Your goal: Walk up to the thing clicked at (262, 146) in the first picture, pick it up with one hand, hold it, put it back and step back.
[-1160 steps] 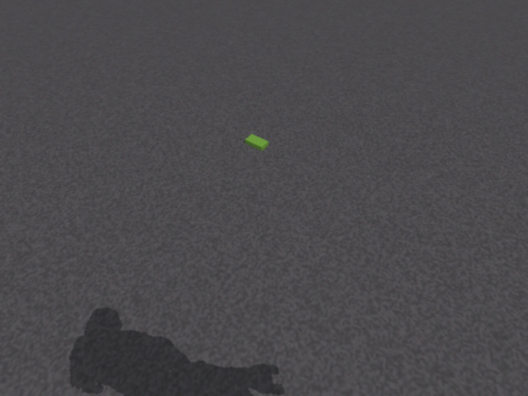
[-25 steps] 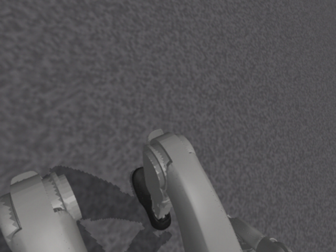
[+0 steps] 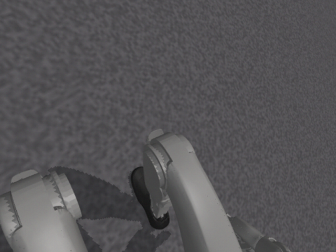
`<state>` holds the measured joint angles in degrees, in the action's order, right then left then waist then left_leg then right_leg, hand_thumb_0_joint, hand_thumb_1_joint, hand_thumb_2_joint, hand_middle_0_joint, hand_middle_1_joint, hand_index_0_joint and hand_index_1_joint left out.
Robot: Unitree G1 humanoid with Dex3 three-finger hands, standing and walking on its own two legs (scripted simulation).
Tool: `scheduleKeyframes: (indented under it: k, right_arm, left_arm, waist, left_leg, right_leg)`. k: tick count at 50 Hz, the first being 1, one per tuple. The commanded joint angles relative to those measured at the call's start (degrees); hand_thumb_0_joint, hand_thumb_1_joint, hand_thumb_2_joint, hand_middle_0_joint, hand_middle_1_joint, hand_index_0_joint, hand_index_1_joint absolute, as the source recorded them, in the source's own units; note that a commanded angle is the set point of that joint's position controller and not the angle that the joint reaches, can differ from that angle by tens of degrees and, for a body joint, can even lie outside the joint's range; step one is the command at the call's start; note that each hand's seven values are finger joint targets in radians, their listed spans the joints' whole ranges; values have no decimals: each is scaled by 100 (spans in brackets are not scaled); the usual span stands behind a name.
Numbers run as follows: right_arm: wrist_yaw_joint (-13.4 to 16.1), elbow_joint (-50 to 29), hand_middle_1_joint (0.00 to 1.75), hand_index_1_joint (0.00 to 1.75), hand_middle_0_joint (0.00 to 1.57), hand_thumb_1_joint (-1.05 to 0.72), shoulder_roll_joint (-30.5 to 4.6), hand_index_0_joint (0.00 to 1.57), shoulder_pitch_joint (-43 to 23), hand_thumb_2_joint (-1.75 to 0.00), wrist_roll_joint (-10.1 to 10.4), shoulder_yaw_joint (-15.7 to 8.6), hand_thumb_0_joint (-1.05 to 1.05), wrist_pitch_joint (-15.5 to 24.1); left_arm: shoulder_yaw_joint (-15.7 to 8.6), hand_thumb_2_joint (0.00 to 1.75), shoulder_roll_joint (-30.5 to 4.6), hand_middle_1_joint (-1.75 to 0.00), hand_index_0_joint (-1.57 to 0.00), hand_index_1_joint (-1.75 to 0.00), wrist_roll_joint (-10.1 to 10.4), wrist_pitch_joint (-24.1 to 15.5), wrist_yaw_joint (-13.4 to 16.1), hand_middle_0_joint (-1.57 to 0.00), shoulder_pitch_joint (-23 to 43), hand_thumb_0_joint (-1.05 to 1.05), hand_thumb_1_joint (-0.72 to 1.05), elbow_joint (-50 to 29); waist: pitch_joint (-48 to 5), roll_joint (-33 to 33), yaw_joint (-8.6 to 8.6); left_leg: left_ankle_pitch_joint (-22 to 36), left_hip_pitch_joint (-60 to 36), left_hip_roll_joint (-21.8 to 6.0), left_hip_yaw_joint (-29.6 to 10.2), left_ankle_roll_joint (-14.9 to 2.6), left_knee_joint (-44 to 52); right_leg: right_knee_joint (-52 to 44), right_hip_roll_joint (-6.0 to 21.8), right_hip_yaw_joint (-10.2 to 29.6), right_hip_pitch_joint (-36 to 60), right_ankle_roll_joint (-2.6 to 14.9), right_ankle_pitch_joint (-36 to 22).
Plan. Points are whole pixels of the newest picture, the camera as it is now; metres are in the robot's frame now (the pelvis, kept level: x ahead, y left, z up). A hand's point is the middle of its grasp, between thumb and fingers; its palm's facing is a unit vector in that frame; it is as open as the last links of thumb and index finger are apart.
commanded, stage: close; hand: left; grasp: from above
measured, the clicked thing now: out of the picture +0.44 +0.33 -0.29
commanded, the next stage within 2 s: settle in 0.50 s
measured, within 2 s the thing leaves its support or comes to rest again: leaves its support in 0.94 s
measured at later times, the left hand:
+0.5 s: hand out of the picture +0.43 +0.32 -0.26, palm faces -0.42 -0.16 -0.89, open 9.7 cm
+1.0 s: hand out of the picture +0.44 +0.33 -0.24, palm faces -0.41 -0.17 -0.90, open 9.6 cm
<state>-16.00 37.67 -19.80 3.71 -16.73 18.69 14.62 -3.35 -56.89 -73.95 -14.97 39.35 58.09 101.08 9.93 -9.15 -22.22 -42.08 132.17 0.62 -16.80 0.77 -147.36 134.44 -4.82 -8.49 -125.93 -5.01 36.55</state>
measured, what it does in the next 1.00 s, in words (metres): stands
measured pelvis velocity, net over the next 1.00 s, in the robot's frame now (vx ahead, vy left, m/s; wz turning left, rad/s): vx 0.01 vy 0.00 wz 0.01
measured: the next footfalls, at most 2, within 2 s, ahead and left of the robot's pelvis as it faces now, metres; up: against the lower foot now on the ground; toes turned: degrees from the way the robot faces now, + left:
none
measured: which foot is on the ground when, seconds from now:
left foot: down 0.00-1.00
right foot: down 0.00-1.00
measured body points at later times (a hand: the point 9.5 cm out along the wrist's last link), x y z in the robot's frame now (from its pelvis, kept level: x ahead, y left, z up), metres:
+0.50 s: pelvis +0.00 +0.00 +0.00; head +0.26 +0.15 +0.33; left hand +0.45 +0.32 -0.20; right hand +0.07 -0.25 -0.05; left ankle +0.06 +0.12 -0.27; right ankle +0.13 -0.13 -0.27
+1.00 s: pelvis +0.01 +0.00 +0.00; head +0.26 +0.14 +0.34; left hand +0.45 +0.34 -0.19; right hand +0.07 -0.26 -0.05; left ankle +0.06 +0.12 -0.27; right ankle +0.13 -0.13 -0.27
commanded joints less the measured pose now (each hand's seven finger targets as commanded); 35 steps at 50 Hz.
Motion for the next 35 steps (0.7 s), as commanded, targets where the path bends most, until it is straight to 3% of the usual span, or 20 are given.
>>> scheduleKeyframes:
  k: [1,8,10,13,17,18,23,29,35]
  right_arm:
    - [56,96,30,30,20,-90,-1967,20,923,-90,48,-570,0,25]
    - [112,48,30,30,20,-90,-1958,20,861,-90,57,-576,0,-23]
    - [95,31,30,30,20,-90,-1937,20,873,-90,27,-551,0,-3]
    - [130,-9,30,30,20,-90,-1975,20,946,-90,44,-558,0,-57]
    - [101,-49,30,30,20,-90,-1975,20,848,-90,55,-539,0,4]
    - [124,-65,30,30,20,-90,-2010,20,884,-90,89,-557,0,-16]
    - [143,-27,30,30,20,-90,-1957,20,931,-90,86,-565,0,-44]
    - [142,-77,30,30,20,-90,-1953,20,965,-90,90,-505,0,-36]
    - [195,-41,30,30,20,-91,-1999,20,1077,-90,84,-578,0,-111]
  left_arm:
    - [-28,35,-1044,-44,-79,-41,41,51,129,-77,1269,0,38,-357]
    - [-25,36,-1069,-40,-89,-38,43,77,131,-87,1240,0,49,-383]
    - [47,32,-973,-39,-91,-37,57,75,95,-88,1226,0,52,-333]
    - [-70,33,-1134,-37,-94,-35,63,72,119,-92,1177,0,56,-277]
    - [42,32,-1025,-35,-97,-33,97,75,23,-96,1279,0,60,-408]
    - [-11,34,-1178,-35,-98,-34,68,77,42,-97,1286,0,61,-368]
    - [-52,35,-1173,-35,-103,-34,61,81,34,-102,1297,0,68,-493]
    - [-52,36,-1204,-30,-110,-30,66,80,-41,-109,1246,0,75,-318]
    - [-176,40,-1369,-34,-118,-33,73,92,-71,-117,1234,0,79,-410]
  waist:
    - [-3183,3095,-331]
    - [-3273,3008,-276]
    - [-3166,2985,-347]
    - [-3258,2930,-294]
    - [-3127,2922,-342]
    - [-3158,2948,-322]
    - [-3318,2962,-252]
    - [-3109,2848,-333]
    - [-3422,3067,-264]
  left_leg:
    - [1076,-2544,-259,599,-16,1811]
    - [1074,-2534,-263,604,-22,1804]
    - [981,-2475,-260,608,-25,1800]
    - [1007,-2447,-260,629,-42,1804]
    - [1016,-2518,-260,564,-28,1799]
    - [942,-2524,-267,571,-25,1845]
    - [1046,-2504,-250,612,-36,1818]
    - [1034,-2458,-245,645,-54,1750]
    - [1174,-2572,-244,692,-47,1819]
  right_leg:
    - [-927,-78,-811,1716,561,-1205]
    - [-990,-98,-786,1788,556,-1206]
    - [-972,-80,-793,1767,552,-1152]
    - [-1026,-104,-747,1874,558,-1175]
    - [-924,-52,-803,1651,542,-1132]
    - [-977,-77,-779,1720,552,-1095]
    - [-999,-79,-753,1809,557,-1170]
    - [-987,-54,-746,1773,532,-1177]
    - [-1042,-93,-720,1960,566,-1273]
